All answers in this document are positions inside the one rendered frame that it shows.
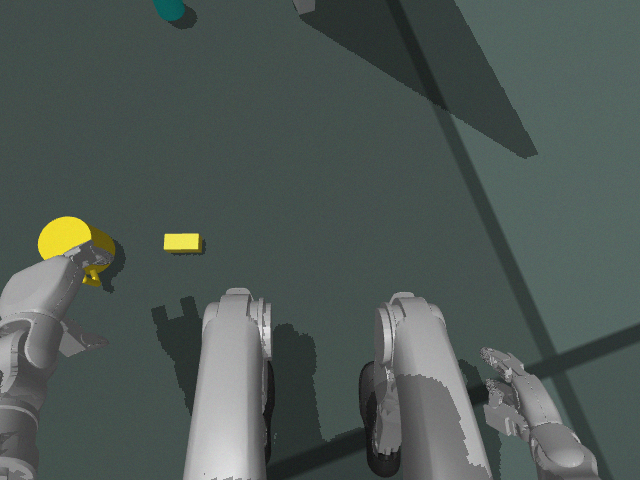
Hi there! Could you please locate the right robot hand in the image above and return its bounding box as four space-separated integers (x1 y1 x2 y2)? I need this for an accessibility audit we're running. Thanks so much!
480 347 563 444

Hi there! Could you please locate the right robot arm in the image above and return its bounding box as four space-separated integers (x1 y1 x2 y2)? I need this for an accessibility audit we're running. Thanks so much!
529 423 601 480

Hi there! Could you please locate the left robot arm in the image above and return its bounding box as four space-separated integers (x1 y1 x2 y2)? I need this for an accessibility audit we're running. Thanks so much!
0 312 64 480

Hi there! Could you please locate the left robot hand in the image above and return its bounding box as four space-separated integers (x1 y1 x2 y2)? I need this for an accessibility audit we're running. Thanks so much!
0 240 114 357

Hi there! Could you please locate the right robot foot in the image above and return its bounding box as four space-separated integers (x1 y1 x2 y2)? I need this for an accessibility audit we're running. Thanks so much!
359 361 401 478

